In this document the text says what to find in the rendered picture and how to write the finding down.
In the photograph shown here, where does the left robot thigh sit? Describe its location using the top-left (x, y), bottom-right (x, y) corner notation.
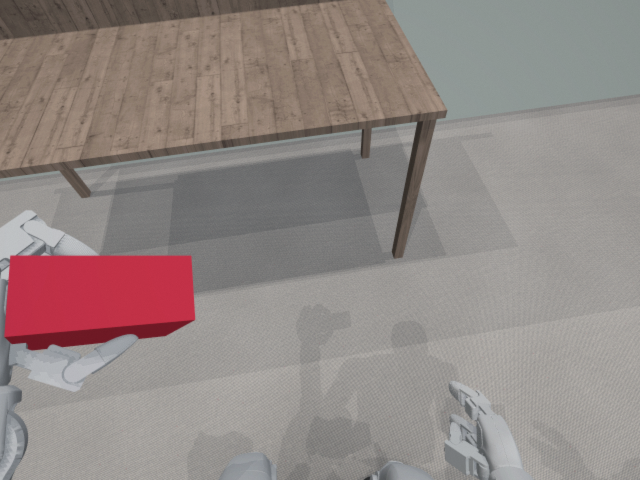
top-left (218, 452), bottom-right (277, 480)

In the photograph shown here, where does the left robot hand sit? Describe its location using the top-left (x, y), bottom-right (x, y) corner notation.
top-left (0, 210), bottom-right (139, 392)

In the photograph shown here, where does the right robot shin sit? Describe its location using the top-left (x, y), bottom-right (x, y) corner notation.
top-left (379, 461), bottom-right (403, 471)

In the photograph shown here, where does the table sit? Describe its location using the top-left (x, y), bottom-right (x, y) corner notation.
top-left (0, 0), bottom-right (447, 259)

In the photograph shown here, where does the robot left forearm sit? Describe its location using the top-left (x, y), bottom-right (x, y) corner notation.
top-left (0, 385), bottom-right (28, 480)

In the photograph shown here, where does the sponge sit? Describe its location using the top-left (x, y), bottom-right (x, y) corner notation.
top-left (4, 256), bottom-right (195, 350)

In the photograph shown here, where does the right robot hand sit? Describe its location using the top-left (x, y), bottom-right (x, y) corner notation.
top-left (445, 381), bottom-right (524, 480)

